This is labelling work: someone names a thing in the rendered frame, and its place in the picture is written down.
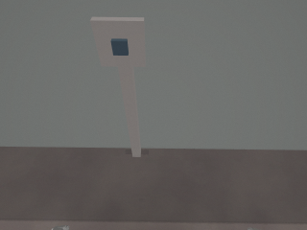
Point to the panel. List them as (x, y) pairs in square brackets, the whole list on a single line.
[(133, 30)]

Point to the button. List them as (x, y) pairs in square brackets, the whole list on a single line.
[(119, 46)]

